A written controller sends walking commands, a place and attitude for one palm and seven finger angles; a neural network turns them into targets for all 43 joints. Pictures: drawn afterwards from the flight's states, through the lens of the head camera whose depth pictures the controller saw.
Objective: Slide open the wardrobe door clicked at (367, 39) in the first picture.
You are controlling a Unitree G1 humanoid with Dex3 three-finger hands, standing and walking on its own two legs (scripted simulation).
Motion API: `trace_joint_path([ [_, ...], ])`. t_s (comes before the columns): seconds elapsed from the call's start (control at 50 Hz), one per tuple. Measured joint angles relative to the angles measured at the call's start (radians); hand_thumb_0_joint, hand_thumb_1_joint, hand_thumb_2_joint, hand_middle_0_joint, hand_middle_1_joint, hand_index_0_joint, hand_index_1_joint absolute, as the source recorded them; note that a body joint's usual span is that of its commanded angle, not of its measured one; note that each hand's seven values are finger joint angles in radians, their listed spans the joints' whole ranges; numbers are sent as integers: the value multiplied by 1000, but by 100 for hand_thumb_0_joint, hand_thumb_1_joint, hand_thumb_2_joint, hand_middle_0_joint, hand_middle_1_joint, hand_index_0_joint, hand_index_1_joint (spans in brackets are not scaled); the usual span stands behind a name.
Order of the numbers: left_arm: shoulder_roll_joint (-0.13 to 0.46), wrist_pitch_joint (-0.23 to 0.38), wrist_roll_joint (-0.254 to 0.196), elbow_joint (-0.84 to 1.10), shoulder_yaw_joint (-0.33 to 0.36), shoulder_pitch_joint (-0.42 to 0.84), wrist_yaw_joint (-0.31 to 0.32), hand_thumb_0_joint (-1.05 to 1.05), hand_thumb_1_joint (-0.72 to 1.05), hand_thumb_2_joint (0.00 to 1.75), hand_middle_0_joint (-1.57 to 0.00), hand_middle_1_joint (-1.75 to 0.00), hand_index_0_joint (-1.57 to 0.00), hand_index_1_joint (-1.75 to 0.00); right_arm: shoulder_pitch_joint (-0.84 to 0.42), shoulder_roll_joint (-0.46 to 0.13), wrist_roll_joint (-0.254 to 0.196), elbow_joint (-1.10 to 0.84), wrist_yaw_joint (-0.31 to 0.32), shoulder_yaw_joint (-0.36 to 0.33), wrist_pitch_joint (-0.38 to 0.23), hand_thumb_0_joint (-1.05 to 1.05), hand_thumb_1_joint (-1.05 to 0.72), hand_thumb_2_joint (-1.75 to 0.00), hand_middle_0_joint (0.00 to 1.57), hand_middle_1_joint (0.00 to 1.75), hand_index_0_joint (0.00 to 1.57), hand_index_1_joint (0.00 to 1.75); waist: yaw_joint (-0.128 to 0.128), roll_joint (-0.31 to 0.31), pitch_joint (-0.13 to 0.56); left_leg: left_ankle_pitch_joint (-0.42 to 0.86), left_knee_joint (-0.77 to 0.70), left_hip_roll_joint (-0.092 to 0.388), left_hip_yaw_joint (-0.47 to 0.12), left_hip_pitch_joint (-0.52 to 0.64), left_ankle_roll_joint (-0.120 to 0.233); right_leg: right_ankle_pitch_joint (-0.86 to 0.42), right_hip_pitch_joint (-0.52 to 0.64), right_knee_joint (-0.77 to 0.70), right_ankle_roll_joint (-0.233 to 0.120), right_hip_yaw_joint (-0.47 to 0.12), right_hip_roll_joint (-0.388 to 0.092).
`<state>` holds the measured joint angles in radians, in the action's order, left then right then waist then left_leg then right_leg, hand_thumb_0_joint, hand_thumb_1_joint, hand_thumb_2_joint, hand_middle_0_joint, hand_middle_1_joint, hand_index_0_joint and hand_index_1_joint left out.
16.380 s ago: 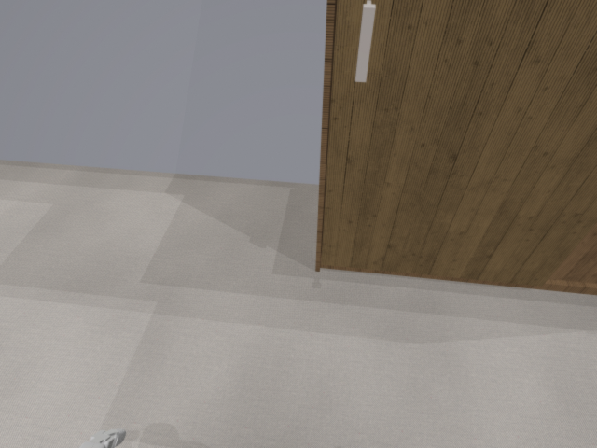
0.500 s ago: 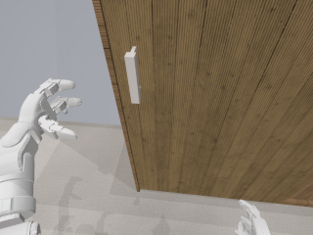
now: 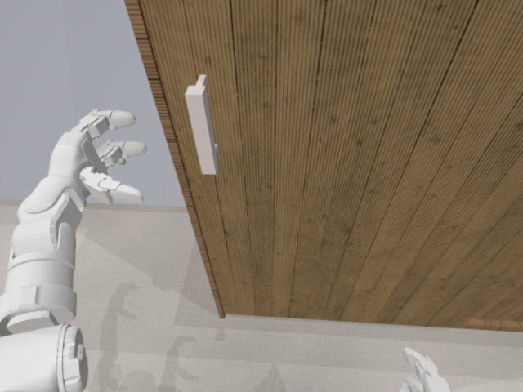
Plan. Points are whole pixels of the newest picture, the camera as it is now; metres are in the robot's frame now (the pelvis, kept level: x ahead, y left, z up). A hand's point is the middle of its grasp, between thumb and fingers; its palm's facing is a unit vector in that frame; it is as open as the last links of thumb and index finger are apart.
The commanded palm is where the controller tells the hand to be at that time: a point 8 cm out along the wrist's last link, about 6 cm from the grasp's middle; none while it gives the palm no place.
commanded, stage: move the hooked fingers beside the handle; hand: left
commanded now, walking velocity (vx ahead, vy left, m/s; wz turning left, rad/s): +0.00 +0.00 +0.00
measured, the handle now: (206, 126) +0.49 +0.12 +0.17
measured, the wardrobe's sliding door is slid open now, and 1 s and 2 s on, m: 0.00 0.00 0.00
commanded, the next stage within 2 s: none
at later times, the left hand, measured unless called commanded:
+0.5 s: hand (151, 141) +0.44 +0.20 +0.17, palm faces -0.01 -1.00 +0.01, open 14.0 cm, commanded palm +0.42 +0.25 +0.17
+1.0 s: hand (155, 139) +0.44 +0.19 +0.17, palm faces -0.03 -1.00 +0.03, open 13.9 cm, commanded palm +0.42 +0.25 +0.17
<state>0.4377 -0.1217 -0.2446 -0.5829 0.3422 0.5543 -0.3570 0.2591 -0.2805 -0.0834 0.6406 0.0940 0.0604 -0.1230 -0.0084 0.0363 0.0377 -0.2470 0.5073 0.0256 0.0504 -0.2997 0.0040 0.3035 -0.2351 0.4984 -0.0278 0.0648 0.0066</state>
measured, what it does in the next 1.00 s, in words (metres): stands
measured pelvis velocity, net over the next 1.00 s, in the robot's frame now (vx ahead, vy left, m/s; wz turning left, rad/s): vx -0.01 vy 0.01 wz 0.00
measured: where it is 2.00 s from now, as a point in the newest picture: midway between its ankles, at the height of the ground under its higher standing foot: outside the picture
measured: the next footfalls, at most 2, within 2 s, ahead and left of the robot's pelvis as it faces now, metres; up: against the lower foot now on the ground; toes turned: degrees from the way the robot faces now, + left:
none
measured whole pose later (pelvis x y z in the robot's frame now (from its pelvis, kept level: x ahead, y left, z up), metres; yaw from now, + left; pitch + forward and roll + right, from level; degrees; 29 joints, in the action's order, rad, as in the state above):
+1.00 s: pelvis -0.01 +0.01 +0.00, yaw +0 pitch +5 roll -1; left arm 0.42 0.03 -0.19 -0.93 0.30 0.83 -0.27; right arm 0.32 -0.29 -0.06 0.68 0.08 0.04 -0.09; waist -0.06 0.03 0.04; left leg -0.25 0.56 0.02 0.05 -0.39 0.02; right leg 0.30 -0.32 0.53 -0.02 0.06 0.00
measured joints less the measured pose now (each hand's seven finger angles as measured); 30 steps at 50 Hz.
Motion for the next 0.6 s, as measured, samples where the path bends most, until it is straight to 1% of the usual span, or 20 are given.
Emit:
trace_joint_path([
  [0.08,0,5,10,-28,-3,18,11,-1,-50,30,-30,-120,-30,-120,12,-2,3,3,0,-5,10,1,-91,-89,20,29,20,30,-6,1,-2,-2,3,1,1,-8,1,0,-8,2,1,-2,0],
  [0.16,-7,32,14,-42,-6,42,19,-1,-50,30,-30,-120,-30,-120,24,-3,6,12,0,-9,13,1,-91,-89,20,29,20,30,-10,-2,-5,-4,6,1,1,-11,2,1,-10,1,1,-2,1],
  [0.24,-19,50,16,-59,-24,75,29,-1,-50,30,-30,-120,-29,-120,38,-5,7,21,-2,-13,14,1,-91,-89,20,29,20,30,-11,-2,0,-6,9,-1,1,-14,3,2,-11,2,2,-1,-1],
  [0.32,-17,40,25,-140,-37,132,41,-1,-50,30,-30,-120,-30,-120,36,-5,8,28,-5,-13,24,1,-91,-89,20,29,20,30,-22,-2,4,-6,15,-3,0,-29,5,3,-26,10,4,0,-3],
  [0.38,-13,43,39,-194,-31,160,58,-1,-50,30,-30,-120,-30,-120,37,-5,12,24,-7,-13,31,1,-91,-89,20,29,20,30,-32,-4,3,-4,19,-2,2,-42,6,2,-41,16,5,-2,-3],
  [0.44,-15,72,53,-217,-34,180,79,-1,-50,30,-30,-120,-30,-120,47,-4,16,22,-9,-17,30,1,-91,-89,20,29,20,30,-38,-4,-4,-4,23,-2,2,-51,6,0,-50,19,5,-3,-3],
  [0.5,-23,114,56,-229,-35,202,86,-1,-50,30,-30,-120,-29,-120,59,-3,19,31,-10,-18,27,1,-91,-89,20,29,20,30,-41,-7,-5,-5,26,0,3,-56,6,0,-54,20,5,-4,-1],
  [0.54,-23,133,54,-256,-31,224,83,-1,-50,30,-30,-120,-29,-120,66,-2,20,40,-12,-17,29,1,-91,-89,20,29,20,30,-44,-9,-2,-7,28,1,4,-58,6,0,-56,20,5,-5,-1],
  [0.6,-9,142,55,-297,-13,235,61,-1,-50,30,-31,-122,-31,-121,79,-3,20,42,-15,-17,38,1,-91,-89,20,29,20,30,-48,-10,9,-9,29,3,10,-62,7,1,-64,23,5,-11,1],
])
